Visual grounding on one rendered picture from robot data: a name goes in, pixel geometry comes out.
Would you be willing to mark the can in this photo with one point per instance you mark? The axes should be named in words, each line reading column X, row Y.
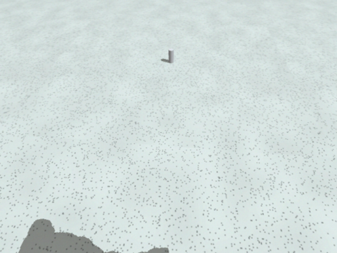
column 171, row 55

